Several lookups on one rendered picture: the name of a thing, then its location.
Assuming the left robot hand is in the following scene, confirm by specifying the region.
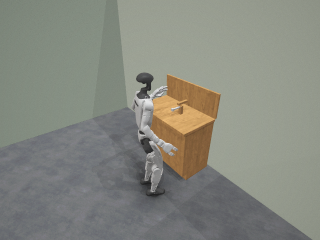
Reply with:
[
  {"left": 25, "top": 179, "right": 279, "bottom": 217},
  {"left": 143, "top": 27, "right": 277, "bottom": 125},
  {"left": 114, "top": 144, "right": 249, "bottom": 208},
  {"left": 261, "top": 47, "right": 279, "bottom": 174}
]
[{"left": 152, "top": 86, "right": 168, "bottom": 97}]

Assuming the robot right upper arm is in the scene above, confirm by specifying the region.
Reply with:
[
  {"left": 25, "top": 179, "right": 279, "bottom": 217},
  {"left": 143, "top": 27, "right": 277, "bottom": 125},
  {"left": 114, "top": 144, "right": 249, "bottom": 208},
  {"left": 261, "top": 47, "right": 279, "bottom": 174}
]
[{"left": 140, "top": 99, "right": 154, "bottom": 133}]

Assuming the right robot hand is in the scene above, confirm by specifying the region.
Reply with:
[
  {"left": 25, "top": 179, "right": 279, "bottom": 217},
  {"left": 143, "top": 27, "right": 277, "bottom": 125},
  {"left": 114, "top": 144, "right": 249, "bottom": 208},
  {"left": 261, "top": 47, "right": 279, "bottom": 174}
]
[{"left": 162, "top": 143, "right": 178, "bottom": 156}]

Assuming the right robot thigh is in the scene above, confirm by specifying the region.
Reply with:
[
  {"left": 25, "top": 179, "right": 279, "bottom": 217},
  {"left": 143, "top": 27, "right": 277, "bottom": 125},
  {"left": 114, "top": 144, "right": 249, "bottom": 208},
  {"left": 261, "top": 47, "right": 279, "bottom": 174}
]
[{"left": 142, "top": 139, "right": 163, "bottom": 173}]

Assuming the robot right shin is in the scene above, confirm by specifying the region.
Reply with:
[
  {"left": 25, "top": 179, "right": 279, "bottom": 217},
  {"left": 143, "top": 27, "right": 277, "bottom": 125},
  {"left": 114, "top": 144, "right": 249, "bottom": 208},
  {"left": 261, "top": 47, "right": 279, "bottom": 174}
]
[{"left": 151, "top": 168, "right": 163, "bottom": 192}]

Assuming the counter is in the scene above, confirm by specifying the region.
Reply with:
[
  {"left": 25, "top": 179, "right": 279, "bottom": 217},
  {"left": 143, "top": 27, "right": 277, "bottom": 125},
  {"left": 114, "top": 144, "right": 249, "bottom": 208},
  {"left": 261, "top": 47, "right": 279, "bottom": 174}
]
[{"left": 150, "top": 74, "right": 221, "bottom": 180}]

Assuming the robot right forearm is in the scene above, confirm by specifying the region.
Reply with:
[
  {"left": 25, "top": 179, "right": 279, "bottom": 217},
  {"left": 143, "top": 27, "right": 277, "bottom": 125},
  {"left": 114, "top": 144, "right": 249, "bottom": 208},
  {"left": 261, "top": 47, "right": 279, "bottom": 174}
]
[{"left": 143, "top": 126, "right": 165, "bottom": 148}]

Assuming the tap lever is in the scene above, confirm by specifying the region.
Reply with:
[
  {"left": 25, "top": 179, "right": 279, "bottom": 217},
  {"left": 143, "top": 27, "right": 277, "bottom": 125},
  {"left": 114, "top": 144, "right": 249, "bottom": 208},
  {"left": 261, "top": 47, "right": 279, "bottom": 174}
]
[{"left": 171, "top": 106, "right": 181, "bottom": 112}]

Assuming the robot left upper arm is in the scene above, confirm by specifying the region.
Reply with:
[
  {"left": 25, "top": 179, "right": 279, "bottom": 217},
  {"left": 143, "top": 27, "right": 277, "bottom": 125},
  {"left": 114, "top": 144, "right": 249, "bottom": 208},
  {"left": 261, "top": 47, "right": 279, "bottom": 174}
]
[{"left": 131, "top": 91, "right": 140, "bottom": 111}]

